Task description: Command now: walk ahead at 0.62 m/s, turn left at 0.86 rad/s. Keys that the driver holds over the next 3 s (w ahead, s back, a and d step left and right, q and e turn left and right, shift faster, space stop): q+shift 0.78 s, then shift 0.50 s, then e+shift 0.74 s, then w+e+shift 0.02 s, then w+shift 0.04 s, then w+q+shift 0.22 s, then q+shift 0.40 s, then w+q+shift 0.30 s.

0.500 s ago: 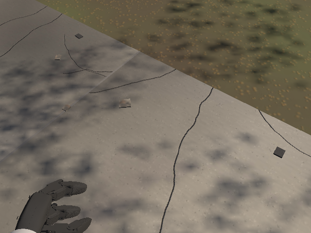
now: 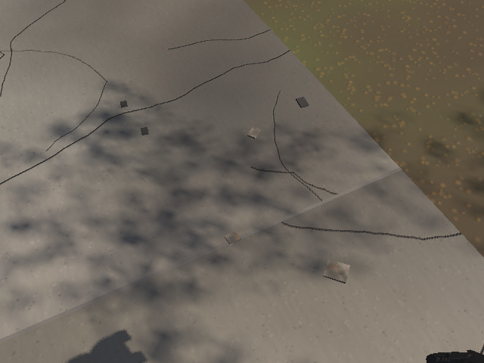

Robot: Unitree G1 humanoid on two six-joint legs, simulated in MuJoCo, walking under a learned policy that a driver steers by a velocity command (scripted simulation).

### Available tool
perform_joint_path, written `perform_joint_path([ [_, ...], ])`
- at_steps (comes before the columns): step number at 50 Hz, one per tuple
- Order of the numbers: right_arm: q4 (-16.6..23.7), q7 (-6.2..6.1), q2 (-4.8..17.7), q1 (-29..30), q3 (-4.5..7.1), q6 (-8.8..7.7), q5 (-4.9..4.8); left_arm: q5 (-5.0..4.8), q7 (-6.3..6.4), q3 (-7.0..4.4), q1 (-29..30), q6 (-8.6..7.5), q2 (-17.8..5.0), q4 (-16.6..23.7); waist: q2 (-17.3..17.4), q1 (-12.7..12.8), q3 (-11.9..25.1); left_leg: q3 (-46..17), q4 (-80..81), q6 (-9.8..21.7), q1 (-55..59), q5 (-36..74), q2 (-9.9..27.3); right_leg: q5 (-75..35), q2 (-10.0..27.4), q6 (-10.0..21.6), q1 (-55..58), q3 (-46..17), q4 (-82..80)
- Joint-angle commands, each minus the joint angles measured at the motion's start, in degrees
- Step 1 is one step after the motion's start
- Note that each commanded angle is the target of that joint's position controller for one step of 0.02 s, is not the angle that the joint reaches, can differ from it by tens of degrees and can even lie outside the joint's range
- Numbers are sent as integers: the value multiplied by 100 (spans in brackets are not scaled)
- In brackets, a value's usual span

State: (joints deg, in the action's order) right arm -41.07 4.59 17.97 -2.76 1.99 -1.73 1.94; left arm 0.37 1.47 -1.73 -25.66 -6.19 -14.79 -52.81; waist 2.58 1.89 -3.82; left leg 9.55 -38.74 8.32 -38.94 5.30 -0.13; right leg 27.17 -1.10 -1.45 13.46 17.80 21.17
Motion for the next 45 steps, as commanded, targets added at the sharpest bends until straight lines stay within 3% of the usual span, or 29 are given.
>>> perform_joint_path([
  [1,-717,-226,721,-3302,330,5,9,-82,14,-302,1102,50,-1284,733,-298,-1812,1264,-448,453,458,4481,324,-491,-5937,971,86,-2482,-375,4426],
  [2,-696,-386,1283,-2909,506,56,-111,-20,-102,-176,960,47,-619,832,1051,-1267,829,-1409,232,718,5189,3374,317,445,-204,-108,-4207,-488,6759],
  [3,-426,-341,1913,-2671,633,69,54,-75,-18,-58,71,59,-441,1273,959,-661,2367,-3777,330,1981,6732,5177,1687,743,-306,-270,-5568,-1642,8344],
  [4,-25,-385,1787,-2211,699,134,-70,36,33,-7,389,28,-717,1390,-44,-808,2878,-4710,1193,2116,6428,3107,1899,136,-96,-156,-5741,-2235,8140],
  [5,39,-461,1403,-1778,600,179,-153,94,23,2,668,25,-791,1426,-572,-515,1877,-4526,1703,1860,5177,1796,1649,-162,159,-103,-5666,-2316,7429],
  [6,-7,-487,1026,-1535,485,188,-206,193,24,-6,947,74,-776,1473,-880,-266,1034,-4136,1960,1602,4064,1427,1363,-188,354,-135,-5522,-2284,6800],
  [8,5,-506,748,-1411,379,123,-225,297,53,-16,939,385,-778,1479,-1013,-4,531,-3434,2060,1307,2597,2390,985,-195,588,-290,-4774,-2235,5891],
  [9,2,-484,785,-1386,381,89,-202,299,65,8,971,503,-692,1528,-1006,57,546,-3152,2043,1223,2138,2704,791,-170,658,-361,-4455,-2188,5411],
  [12,55,-469,964,-1427,472,56,-112,203,78,72,1282,583,-478,1744,-737,-10,1010,-2810,1657,863,2142,3432,339,-886,570,-381,-4287,-2082,4417],
  [15,151,-533,935,-1453,510,219,-193,177,68,101,1758,632,-483,1946,-296,-226,1191,-2929,1403,319,2443,2514,17,-1668,416,-296,-4448,-2173,3712],
  [17,213,-562,960,-1547,544,327,-200,150,56,121,2114,661,-521,2065,-47,-416,1099,-3288,1386,131,2689,1718,-44,-1763,262,-266,-4633,-2296,3331],
  [21,318,-549,997,-1637,600,406,-106,72,74,120,2504,563,-697,2157,248,-618,783,-4045,1185,177,3260,1201,90,-1336,-6,-171,-4791,-2612,2495],
  [23,400,-530,1001,-1491,609,410,-77,31,85,106,2382,475,-792,2111,375,-554,718,-4315,1001,114,3279,1225,75,-1179,-134,-75,-4325,-2728,1841],
  [25,519,-512,968,-1138,591,405,-114,17,113,77,1960,404,-860,1985,508,-273,575,-4435,840,-197,2794,498,-149,-1469,-173,26,-3266,-2686,608],
  [26,571,-511,848,-1042,546,386,-193,64,160,41,1673,357,-944,1900,257,-113,575,-4183,391,-463,2251,-542,-424,-2145,223,131,-2383,-2833,-176],
  [27,598,-528,305,-1653,411,376,-231,92,224,-56,1650,386,-1369,1953,-1072,-469,1049,-3058,-972,-765,1604,-3479,-998,-3107,1814,564,-1309,-4043,-195],
  [28,693,-548,726,-1836,488,414,-112,62,173,-92,1478,514,-1545,2002,-1722,-389,1399,-1974,-1826,-901,834,-4806,-1514,-4027,2662,1326,-1104,-5400,-240],
  [29,578,-517,1053,-1684,562,432,99,8,151,-76,1416,583,-1242,1966,-1163,-342,1168,-1841,-2625,-988,576,-4242,-976,-4267,2502,1448,-1233,-5023,-151],
  [30,503,-451,1094,-1519,592,471,78,5,153,0,1561,632,-924,2006,-825,-335,923,-1767,-2870,-1042,604,-3713,-747,-4081,2119,1298,-1552,-4164,-61],
  [31,483,-378,1018,-1482,583,528,-17,48,149,19,1801,684,-847,2057,-787,-402,733,-1696,-3018,-1113,723,-3352,-620,-3818,1733,1133,-1878,-3501,-135],
  [32,503,-296,980,-1467,564,580,-74,80,166,-8,1938,699,-914,2067,-1024,-445,650,-1536,-3261,-1167,767,-3072,-544,-3811,1516,1088,-2070,-3058,-160],
  [34,522,-233,905,-1426,505,635,-162,140,131,-37,1907,697,-900,2071,-1149,-413,663,-1269,-3427,-1247,848,-2833,-449,-3916,1366,1087,-2246,-2490,-200],
  [40,836,-124,639,-711,360,697,-142,173,57,-217,1353,650,-1050,1878,-1259,-72,609,-1024,-2220,-1196,838,-2833,12,-3020,1786,1259,-1984,-2088,-380],
  [43,879,-118,435,-679,259,681,-173,177,-48,-289,1396,635,-1147,1814,-1367,-112,761,-849,-1153,-989,1745,-3155,-31,-3067,1794,1197,-2311,-1771,-193],
  [45,862,-159,438,-701,238,654,-195,168,-100,-321,1342,664,-1218,1754,-1535,-85,801,-660,-527,-876,2108,-3203,-171,-3177,1810,1153,-2345,-1728,-11],
])
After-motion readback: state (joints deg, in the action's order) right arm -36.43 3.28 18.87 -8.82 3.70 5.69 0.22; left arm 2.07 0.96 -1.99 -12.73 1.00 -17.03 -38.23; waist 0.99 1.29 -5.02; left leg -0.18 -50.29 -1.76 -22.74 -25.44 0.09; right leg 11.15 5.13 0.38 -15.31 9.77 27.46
